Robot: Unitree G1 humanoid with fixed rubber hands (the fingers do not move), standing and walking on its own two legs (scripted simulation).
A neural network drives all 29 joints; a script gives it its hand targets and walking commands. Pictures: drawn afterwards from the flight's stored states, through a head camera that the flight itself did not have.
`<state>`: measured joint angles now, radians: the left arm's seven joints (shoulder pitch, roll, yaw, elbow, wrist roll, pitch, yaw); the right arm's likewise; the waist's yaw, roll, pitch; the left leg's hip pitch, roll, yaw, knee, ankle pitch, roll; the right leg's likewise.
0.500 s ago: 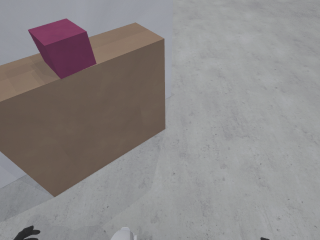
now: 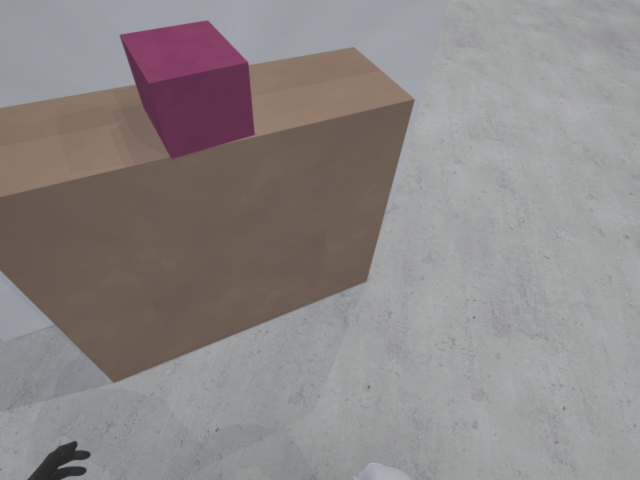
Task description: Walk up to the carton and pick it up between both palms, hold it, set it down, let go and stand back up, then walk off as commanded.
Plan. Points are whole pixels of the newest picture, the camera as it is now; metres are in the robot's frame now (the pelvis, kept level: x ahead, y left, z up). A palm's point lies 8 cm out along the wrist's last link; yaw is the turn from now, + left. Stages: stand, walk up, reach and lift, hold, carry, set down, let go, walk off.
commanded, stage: walk up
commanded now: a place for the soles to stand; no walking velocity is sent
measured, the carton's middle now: (190, 87) +0.78 +0.24 +0.08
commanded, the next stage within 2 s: none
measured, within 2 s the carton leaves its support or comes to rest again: neither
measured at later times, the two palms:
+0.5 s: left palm (59, 412) +0.21 +0.31 -0.03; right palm (529, 421) +0.22 -0.32 -0.11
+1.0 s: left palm (60, 379) +0.27 +0.35 -0.08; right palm (467, 316) +0.38 -0.26 -0.09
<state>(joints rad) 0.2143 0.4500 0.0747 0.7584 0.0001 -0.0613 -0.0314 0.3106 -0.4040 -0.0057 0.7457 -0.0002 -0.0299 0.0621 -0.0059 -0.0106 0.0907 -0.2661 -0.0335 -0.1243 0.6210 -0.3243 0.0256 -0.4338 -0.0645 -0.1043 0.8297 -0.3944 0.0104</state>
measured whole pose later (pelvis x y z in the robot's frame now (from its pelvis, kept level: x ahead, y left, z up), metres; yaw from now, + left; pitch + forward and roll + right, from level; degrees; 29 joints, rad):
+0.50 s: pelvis +0.13 -0.03 +0.01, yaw +3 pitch -1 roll +2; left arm 0.29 0.44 0.08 0.73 0.00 -0.10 -0.03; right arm 0.31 -0.41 -0.01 0.75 0.00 0.01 0.07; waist -0.01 0.06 0.06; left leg -0.55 0.01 -0.07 0.91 -0.15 0.01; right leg -0.14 -0.07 -0.16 0.51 -0.35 -0.03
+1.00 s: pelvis +0.25 +0.02 +0.00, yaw +13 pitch -4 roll -1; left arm 0.26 0.43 0.07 0.72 0.00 -0.04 -0.03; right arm 0.32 -0.40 -0.01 0.75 0.00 -0.04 0.04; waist -0.01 0.00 0.11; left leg -0.27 -0.06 -0.11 0.63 -0.29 0.04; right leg -0.38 -0.07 -0.12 0.89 -0.44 0.01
